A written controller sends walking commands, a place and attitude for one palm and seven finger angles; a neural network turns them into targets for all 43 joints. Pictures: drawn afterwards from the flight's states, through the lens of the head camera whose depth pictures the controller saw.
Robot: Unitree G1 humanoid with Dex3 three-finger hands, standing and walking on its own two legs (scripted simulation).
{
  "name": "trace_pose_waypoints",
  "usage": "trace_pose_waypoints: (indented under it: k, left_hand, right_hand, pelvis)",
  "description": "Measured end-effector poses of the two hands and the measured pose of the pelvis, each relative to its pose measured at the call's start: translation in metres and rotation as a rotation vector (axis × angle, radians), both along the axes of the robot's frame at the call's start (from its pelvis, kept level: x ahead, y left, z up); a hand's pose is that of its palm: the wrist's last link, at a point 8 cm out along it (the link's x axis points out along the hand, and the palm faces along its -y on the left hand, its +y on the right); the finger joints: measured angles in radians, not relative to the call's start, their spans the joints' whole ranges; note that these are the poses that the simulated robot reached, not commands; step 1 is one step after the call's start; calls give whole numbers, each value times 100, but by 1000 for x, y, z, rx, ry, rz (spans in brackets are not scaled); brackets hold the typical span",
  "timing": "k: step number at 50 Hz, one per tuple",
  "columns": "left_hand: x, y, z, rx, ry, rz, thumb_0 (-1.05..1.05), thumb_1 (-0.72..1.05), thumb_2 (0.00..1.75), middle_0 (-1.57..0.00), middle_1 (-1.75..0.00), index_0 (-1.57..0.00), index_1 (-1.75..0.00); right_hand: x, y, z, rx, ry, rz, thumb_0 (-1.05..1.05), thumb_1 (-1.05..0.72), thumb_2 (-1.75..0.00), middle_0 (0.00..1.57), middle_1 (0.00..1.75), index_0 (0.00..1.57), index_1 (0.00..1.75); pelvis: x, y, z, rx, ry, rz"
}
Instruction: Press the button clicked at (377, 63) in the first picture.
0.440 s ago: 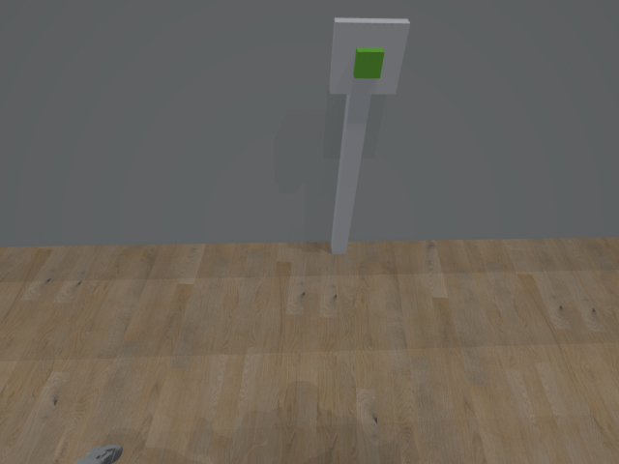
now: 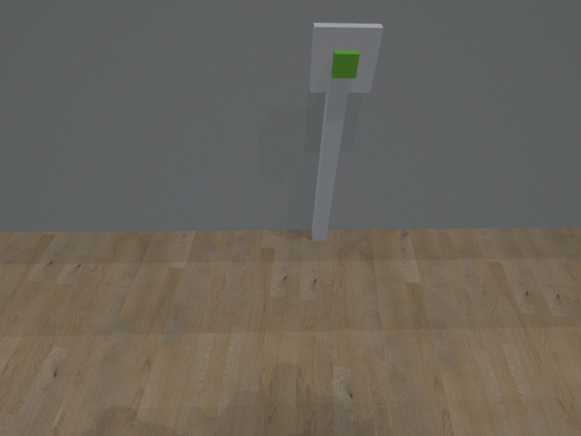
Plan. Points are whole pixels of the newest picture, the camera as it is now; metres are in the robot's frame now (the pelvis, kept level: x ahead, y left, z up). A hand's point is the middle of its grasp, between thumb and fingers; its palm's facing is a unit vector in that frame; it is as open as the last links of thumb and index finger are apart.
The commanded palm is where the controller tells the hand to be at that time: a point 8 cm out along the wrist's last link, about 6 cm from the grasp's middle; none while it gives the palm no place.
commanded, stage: stand and wait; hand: left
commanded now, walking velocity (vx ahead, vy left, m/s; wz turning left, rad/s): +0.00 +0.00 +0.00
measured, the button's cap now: (344, 63) +1.02 -0.08 +0.06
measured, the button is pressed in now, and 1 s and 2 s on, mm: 0 0 0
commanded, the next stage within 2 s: look at it before walking up in 0.50 s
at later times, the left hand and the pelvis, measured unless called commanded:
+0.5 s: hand out of the picture +0.07 +0.23 -0.15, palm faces -0.03 -0.94 -0.33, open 7.4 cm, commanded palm none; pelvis -0.02 -0.01 +0.00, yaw +0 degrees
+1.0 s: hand out of the picture +0.06 +0.24 -0.15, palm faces -0.03 -0.94 -0.33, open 7.4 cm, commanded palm none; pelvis -0.01 -0.01 +0.00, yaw +0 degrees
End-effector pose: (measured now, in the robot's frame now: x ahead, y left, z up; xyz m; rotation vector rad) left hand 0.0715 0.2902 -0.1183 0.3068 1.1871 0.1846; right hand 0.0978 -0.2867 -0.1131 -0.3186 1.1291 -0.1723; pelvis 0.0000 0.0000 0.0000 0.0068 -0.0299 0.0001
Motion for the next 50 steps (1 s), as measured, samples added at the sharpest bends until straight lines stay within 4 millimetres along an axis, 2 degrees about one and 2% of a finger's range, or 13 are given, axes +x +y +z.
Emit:
trace_pose_waypoints:
  k: [8,17,30,50]
  left_hand:
    - [-18,0,1,13,43,11,1,90,90,-20,-29,-21,-30]
    - [-17,-6,2,12,30,1,1,90,90,-20,-29,-21,-30]
    - [-10,-14,3,-2,5,-14,1,90,90,-20,-29,-21,-30]
    - [-18,-10,2,4,32,-1,1,90,90,-20,-29,-21,-30]
  right_hand:
    - [-29,-13,-4,-8,69,-28,1,-91,-90,21,30,20,30]
    - [-45,-18,-5,-5,86,-43,1,-91,-90,20,30,20,30]
    - [-48,-18,-4,2,82,-41,1,-91,-90,21,30,20,30]
    - [-40,-17,-3,1,79,-36,1,-91,-90,21,30,20,30]
  pelvis:
    - [-5,-6,1,0,-4,-2]
    - [-12,-11,2,0,-8,-6]
    - [-15,-13,3,-1,-3,-6]
    - [-12,-13,4,-2,-3,-6]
